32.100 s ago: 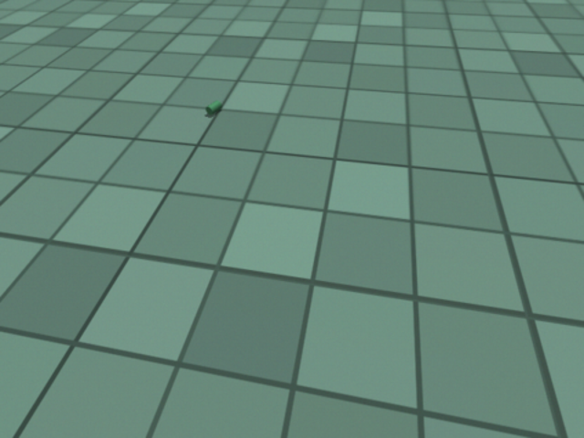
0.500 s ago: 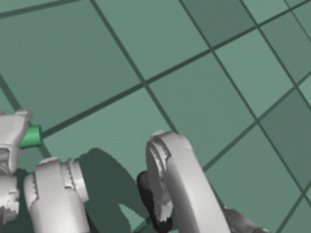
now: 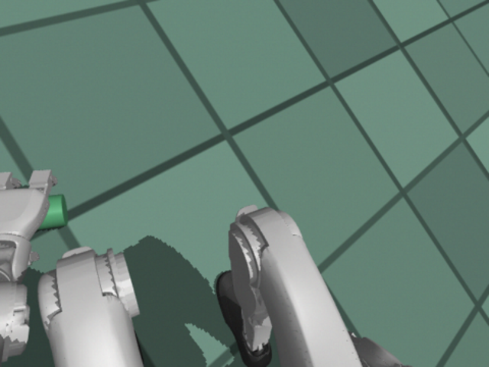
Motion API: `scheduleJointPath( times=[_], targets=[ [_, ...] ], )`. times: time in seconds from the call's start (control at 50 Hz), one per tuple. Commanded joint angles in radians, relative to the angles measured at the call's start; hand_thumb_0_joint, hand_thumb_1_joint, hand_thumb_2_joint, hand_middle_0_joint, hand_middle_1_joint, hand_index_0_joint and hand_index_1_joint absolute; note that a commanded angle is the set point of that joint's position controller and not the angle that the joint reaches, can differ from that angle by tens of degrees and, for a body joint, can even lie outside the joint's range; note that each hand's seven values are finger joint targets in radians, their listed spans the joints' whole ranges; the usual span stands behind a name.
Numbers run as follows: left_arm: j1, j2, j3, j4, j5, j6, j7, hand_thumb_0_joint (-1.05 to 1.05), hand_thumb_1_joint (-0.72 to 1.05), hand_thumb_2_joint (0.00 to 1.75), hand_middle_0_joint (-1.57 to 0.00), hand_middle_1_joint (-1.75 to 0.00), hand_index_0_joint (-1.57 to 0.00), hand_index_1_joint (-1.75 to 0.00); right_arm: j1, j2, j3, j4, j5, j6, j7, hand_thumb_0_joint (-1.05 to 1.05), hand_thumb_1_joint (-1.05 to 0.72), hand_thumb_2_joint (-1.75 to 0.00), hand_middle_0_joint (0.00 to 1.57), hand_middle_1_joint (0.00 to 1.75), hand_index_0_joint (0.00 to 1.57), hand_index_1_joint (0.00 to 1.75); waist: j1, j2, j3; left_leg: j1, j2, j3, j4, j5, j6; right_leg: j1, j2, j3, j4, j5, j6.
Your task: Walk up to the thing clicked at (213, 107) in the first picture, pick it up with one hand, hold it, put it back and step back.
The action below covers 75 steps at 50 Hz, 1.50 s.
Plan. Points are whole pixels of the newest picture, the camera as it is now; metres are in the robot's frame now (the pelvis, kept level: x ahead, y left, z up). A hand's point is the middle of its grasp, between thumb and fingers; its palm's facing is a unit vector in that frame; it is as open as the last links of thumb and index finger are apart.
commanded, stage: withdraw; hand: left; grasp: from above
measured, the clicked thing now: (34, 213) +0.41 +0.26 -0.27
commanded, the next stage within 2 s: home in 1.08 s
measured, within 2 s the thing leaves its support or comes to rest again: neither
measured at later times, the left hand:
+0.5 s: hand out of the picture +0.40 +0.29 -0.13, palm faces -0.29 -0.08 -0.95, open 13.9 cm
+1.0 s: hand out of the picture +0.36 +0.28 -0.13, palm faces -0.46 -0.10 -0.88, open 12.7 cm
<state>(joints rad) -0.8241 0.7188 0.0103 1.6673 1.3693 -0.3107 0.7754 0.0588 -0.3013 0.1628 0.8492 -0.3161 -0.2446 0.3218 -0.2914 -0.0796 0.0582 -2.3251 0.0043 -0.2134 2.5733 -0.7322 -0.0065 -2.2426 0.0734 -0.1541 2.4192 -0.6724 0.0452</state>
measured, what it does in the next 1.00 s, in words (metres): stands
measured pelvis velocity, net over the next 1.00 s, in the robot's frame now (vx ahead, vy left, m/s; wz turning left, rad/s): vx -0.01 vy -0.02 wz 0.12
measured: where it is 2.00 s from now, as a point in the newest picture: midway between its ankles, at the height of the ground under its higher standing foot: (194, 364)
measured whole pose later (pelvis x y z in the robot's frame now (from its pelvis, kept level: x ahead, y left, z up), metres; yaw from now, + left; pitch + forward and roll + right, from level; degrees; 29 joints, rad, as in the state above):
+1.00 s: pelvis -0.01 -0.02 +0.05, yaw +7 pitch +31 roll -5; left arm -0.87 0.57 0.03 1.53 1.30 -0.23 0.52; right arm 0.14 -0.32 0.03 0.78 -0.15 -0.12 0.15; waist -0.21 -0.03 -0.09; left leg -2.25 -0.01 -0.11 2.35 -0.64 -0.03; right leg -2.21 0.04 -0.07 2.29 -0.63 0.01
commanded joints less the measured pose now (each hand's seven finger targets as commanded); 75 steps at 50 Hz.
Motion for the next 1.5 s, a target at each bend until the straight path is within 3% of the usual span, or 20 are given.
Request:
scheduleJointPath(
  times=[0.0,0.06,0.08,0.12,0.24,0.32,0.38,0.5,0.56,0.58,0.6,0.68,0.74,0.9,1.02,1.1,1.22,1.3,1.4,1.48],
  targets=[
    [-0.269,0.144,-0.015,-0.094,-0.013,0.041,0.084,0.00,-0.44,0.95,-0.07,-0.93,-0.08,-0.93,0.115,-0.307,-0.088,-0.003,0.011,-0.016,-0.002,0.00,-0.88,-0.89,0.20,0.30,0.20,0.30,-0.038,0.362,-0.560,0.413,0.009,0.086,-0.296,0.122,0.017,0.250,0.043,-0.088,-0.223,0.134,-0.080],
    [-0.307,0.210,0.042,-0.115,-0.010,0.076,0.094,0.00,-0.47,0.96,-0.05,-0.97,-0.05,-0.96,0.110,-0.328,-0.092,-0.044,0.015,-0.023,0.006,0.00,-0.88,-0.89,0.20,0.30,0.20,0.30,-0.046,0.378,-0.596,0.433,0.011,0.093,-0.285,0.168,0.019,0.286,0.041,-0.082,-0.215,0.193,-0.079],
    [-0.270,0.137,-0.005,-0.029,-0.015,0.096,0.087,0.00,-0.47,0.95,-0.07,-1.01,-0.10,-0.98,0.132,-0.310,-0.087,-0.008,0.024,-0.018,0.011,0.00,-0.89,-0.90,0.20,0.30,0.20,0.30,-0.043,0.386,-0.575,0.425,0.011,0.096,-0.292,0.160,0.017,0.279,0.042,-0.074,-0.217,0.187,-0.082],
    [-0.302,0.213,0.067,-0.089,-0.037,0.111,0.086,0.00,-0.48,0.95,-0.07,-1.01,-0.10,-0.98,0.112,-0.330,-0.101,-0.047,0.026,-0.032,0.016,0.00,-0.90,-0.90,0.20,0.30,0.20,0.30,-0.039,0.383,-0.589,0.419,0.013,0.093,-0.287,0.167,0.018,0.305,0.038,-0.075,-0.220,0.199,-0.077],
    [-0.246,0.234,0.185,-0.175,-0.106,0.151,0.009,0.00,-0.50,0.96,-0.07,-0.98,-0.09,-0.97,0.195,-0.310,-0.144,-0.039,0.042,-0.032,0.038,0.00,-0.90,-0.90,0.20,0.30,0.20,0.30,0.019,0.529,-0.716,0.526,0.007,0.104,-0.320,0.233,-0.001,0.306,0.018,-0.083,-0.192,0.254,-0.082],
    [-0.238,-0.009,0.020,-0.436,-0.213,0.178,-0.074,0.00,-0.52,0.99,-0.08,-0.99,-0.08,-0.99,0.181,-0.282,-0.188,-0.047,0.104,-0.025,0.051,0.00,-0.90,-0.90,0.20,0.30,0.20,0.30,0.037,0.570,-0.844,0.624,0.011,0.121,-0.382,0.234,-0.006,0.295,0.012,-0.070,-0.244,0.276,-0.087],
    [-0.183,0.003,0.022,-0.577,-0.248,0.239,-0.114,0.00,-0.50,0.99,-0.09,-1.00,-0.09,-1.00,0.217,-0.283,-0.228,-0.048,0.159,0.017,0.042,0.00,-0.90,-0.90,0.20,0.30,0.20,0.30,0.095,0.548,-0.960,0.652,0.007,0.152,-0.413,0.314,0.002,0.360,0.012,-0.030,-0.280,0.360,-0.090],
    [-0.230,-0.068,-0.025,-0.520,-0.265,0.337,-0.239,0.00,-0.46,0.97,-0.14,-0.96,-0.13,-0.97,0.269,-0.229,-0.255,-0.068,0.221,0.116,-0.013,0.00,-0.90,-0.91,0.20,0.30,0.20,0.30,0.075,0.231,-0.821,0.442,-0.009,0.182,-0.458,0.231,0.053,0.456,0.017,0.035,-0.415,0.281,-0.078],
    [-0.211,-0.031,0.001,-0.460,-0.283,0.320,-0.329,0.00,-0.37,0.90,-0.22,-0.88,-0.21,-0.90,0.263,-0.221,-0.267,-0.078,0.228,0.133,-0.055,0.00,-0.90,-0.91,0.20,0.30,0.20,0.30,0.080,0.121,-0.736,0.378,-0.021,0.188,-0.483,0.148,0.060,0.489,0.013,0.065,-0.471,0.153,-0.076],
    [-0.206,-0.105,-0.061,-0.433,-0.291,0.307,-0.364,0.00,-0.34,0.88,-0.24,-0.86,-0.23,-0.87,0.233,-0.202,-0.255,-0.098,0.230,0.134,-0.066,0.00,-0.90,-0.90,0.20,0.30,0.20,0.30,0.076,0.089,-0.692,0.350,-0.029,0.188,-0.495,0.110,0.061,0.473,0.011,0.074,-0.491,0.091,-0.078],
    [-0.172,-0.056,-0.022,-0.385,-0.286,0.297,-0.383,0.00,-0.32,0.86,-0.25,-0.85,-0.24,-0.86,0.244,-0.208,-0.256,-0.090,0.228,0.139,-0.080,0.00,-0.90,-0.90,0.20,0.30,0.20,0.30,0.074,0.052,-0.647,0.329,-0.029,0.188,-0.497,0.073,0.064,0.473,0.010,0.080,-0.509,0.042,-0.075],
    [-0.233,-0.117,-0.084,-0.418,-0.273,0.228,-0.440,0.00,-0.31,0.85,-0.26,-0.84,-0.26,-0.85,0.214,-0.185,-0.236,-0.116,0.233,0.147,-0.131,0.00,-0.90,-0.90,0.20,0.30,0.20,0.30,0.080,0.080,-0.603,0.356,-0.041,0.189,-0.547,-0.006,0.051,0.428,0.005,0.087,-0.534,-0.068,-0.089],
    [-0.273,-0.112,-0.105,-0.410,-0.229,0.177,-0.422,0.00,-0.29,0.84,-0.26,-0.84,-0.26,-0.84,0.203,-0.185,-0.219,-0.131,0.232,0.145,-0.156,0.00,-0.90,-0.90,0.20,0.30,0.20,0.30,0.085,0.115,-0.636,0.384,-0.044,0.200,-0.528,0.051,0.045,0.434,0.002,0.082,-0.506,0.001,-0.092],
    [-0.440,0.118,0.049,-0.303,-0.082,0.077,-0.209,0.00,-0.26,0.81,-0.28,-0.80,-0.29,-0.79,0.217,-0.203,-0.184,-0.099,0.170,0.122,-0.180,0.00,-0.90,-0.90,0.20,0.30,0.20,0.30,0.081,0.241,-0.731,0.443,-0.035,0.206,-0.447,0.117,0.038,0.354,-0.008,0.076,-0.403,0.063,-0.092],
    [-0.454,0.144,0.089,-0.316,-0.089,0.111,-0.127,0.00,-0.30,0.81,-0.26,-0.80,-0.27,-0.79,0.230,-0.219,-0.206,-0.069,0.130,0.101,-0.169,0.00,-0.90,-0.90,0.20,0.30,0.20,0.30,0.070,0.388,-0.815,0.565,-0.028,0.203,-0.443,0.112,0.020,0.290,-0.022,0.036,-0.354,0.064,-0.094],
    [-0.418,0.067,0.040,-0.429,-0.157,0.156,-0.173,0.00,-0.28,0.78,-0.30,-0.76,-0.31,-0.76,0.244,-0.227,-0.238,-0.055,0.145,0.106,-0.152,0.00,-0.90,-0.90,0.20,0.30,0.20,0.30,0.097,0.498,-0.952,0.685,-0.021,0.185,-0.490,0.169,0.006,0.287,-0.024,0.000,-0.337,0.151,-0.103],
    [-0.308,-0.042,-0.022,-0.472,-0.227,0.240,-0.279,0.00,-0.12,0.93,-0.22,-0.67,-0.20,-0.69,0.317,-0.223,-0.262,-0.054,0.197,0.142,-0.141,0.00,-0.89,-0.90,0.20,0.30,0.20,0.30,0.100,0.359,-0.971,0.694,-0.020,0.182,-0.531,0.281,0.020,0.408,-0.018,0.006,-0.400,0.281,-0.094],
    [-0.218,-0.026,0.019,-0.555,-0.293,0.275,-0.334,0.00,0.12,0.86,-0.20,-0.52,-0.19,-0.54,0.324,-0.202,-0.261,-0.092,0.234,0.169,-0.150,0.00,-0.89,-0.90,0.20,0.30,0.20,0.30,0.135,0.241,-0.936,0.634,-0.026,0.194,-0.572,0.293,0.042,0.537,-0.016,0.032,-0.479,0.292,-0.086],
    [0.000,-0.076,0.036,-0.756,-0.426,0.317,-0.422,0.00,0.49,0.80,-0.19,-0.35,-0.18,-0.35,0.253,-0.172,-0.262,-0.185,0.282,0.193,-0.171,0.00,-0.90,-0.90,0.20,0.30,0.20,0.30,0.197,0.184,-0.921,0.636,-0.031,0.190,-0.697,0.185,0.049,0.660,-0.021,0.064,-0.603,0.186,-0.079],
    [0.125,-0.146,0.014,-0.970,-0.556,0.350,-0.496,0.00,0.67,0.84,-0.19,-0.33,-0.19,-0.33,0.193,-0.145,-0.269,-0.246,0.313,0.205,-0.208,0.00,-0.90,-0.90,0.20,0.30,0.20,0.30,0.194,0.135,-0.843,0.681,-0.028,0.176,-0.790,0.118,0.049,0.714,-0.020,0.086,-0.705,0.134,-0.074]
  ],
)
